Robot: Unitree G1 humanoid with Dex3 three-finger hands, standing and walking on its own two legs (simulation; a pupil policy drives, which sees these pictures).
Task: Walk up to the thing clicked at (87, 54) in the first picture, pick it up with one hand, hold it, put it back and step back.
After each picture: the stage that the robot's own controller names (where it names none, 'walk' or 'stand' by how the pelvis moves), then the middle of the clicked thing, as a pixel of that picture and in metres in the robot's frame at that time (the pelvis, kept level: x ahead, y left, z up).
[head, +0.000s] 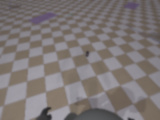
stand; (87, 53) +1.28 +0.04 -0.72
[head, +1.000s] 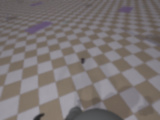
walk; (82, 60) +1.15 +0.20 -0.71
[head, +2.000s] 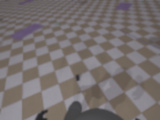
walk; (77, 77) +0.69 +0.23 -0.72
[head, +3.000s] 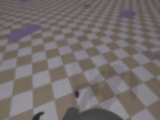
walk; (77, 94) +0.43 +0.15 -0.71
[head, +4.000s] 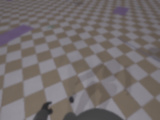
stand; (71, 99) +0.34 +0.19 -0.71
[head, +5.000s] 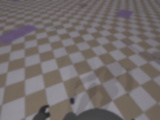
stand; (72, 101) +0.34 +0.18 -0.71
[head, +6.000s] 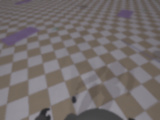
stand; (73, 99) +0.37 +0.18 -0.72
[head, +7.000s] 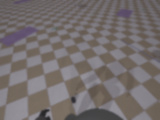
stand; (73, 100) +0.36 +0.19 -0.72
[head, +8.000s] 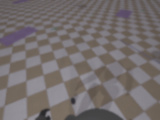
stand; (73, 101) +0.35 +0.18 -0.72
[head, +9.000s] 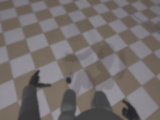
go down; (68, 80) +0.38 +0.18 -0.56
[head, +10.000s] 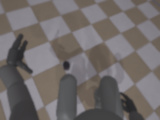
go down; (66, 66) +0.43 +0.18 -0.33
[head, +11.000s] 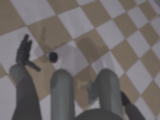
close in; (53, 57) +0.43 +0.21 -0.26
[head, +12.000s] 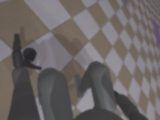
close; (29, 55) +0.43 +0.23 -0.23
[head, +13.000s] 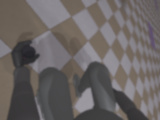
close; (28, 54) +0.42 +0.23 -0.23
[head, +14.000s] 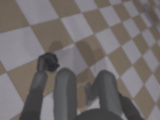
lift; (50, 62) +0.36 +0.24 -0.15
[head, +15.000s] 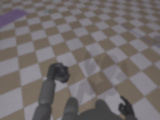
lift; (63, 75) +0.32 +0.18 +0.01
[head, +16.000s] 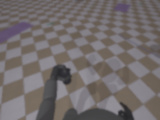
hold; (66, 76) +0.32 +0.17 +0.00
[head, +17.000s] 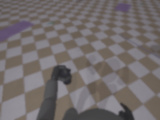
hold; (66, 76) +0.32 +0.17 -0.01
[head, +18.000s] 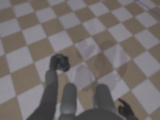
crouch; (64, 64) +0.40 +0.17 -0.08
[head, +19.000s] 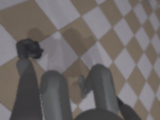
lower; (35, 51) +0.45 +0.23 -0.22
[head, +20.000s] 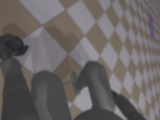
lower; (16, 47) +0.46 +0.26 -0.24
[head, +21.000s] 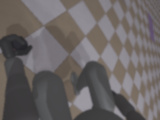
lower; (20, 47) +0.46 +0.25 -0.24
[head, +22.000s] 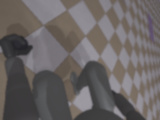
lower; (21, 47) +0.46 +0.24 -0.24
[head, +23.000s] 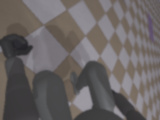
loosen; (21, 47) +0.46 +0.24 -0.24
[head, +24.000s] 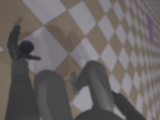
withdraw; (25, 49) +0.45 +0.22 -0.24
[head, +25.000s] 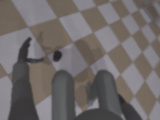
stand; (57, 56) +0.45 +0.19 -0.27
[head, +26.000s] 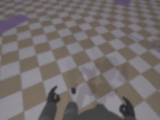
stand; (73, 91) +0.40 +0.15 -0.63
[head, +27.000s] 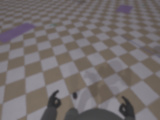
stand; (74, 95) +0.39 +0.15 -0.67
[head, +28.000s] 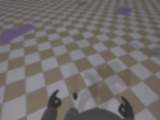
stand; (75, 96) +0.40 +0.15 -0.67
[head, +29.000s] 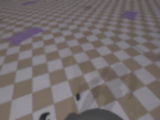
stand; (77, 97) +0.41 +0.14 -0.72
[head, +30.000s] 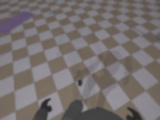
walk; (80, 83) +0.47 +0.12 -0.70
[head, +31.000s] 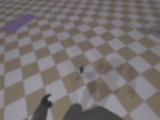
walk; (81, 70) +0.73 +0.13 -0.70
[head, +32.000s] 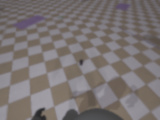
stand; (81, 62) +1.02 +0.15 -0.70
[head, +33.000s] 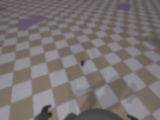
stand; (82, 63) +1.01 +0.11 -0.72
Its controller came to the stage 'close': yes
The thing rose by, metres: 0.71
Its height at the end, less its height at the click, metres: +0.00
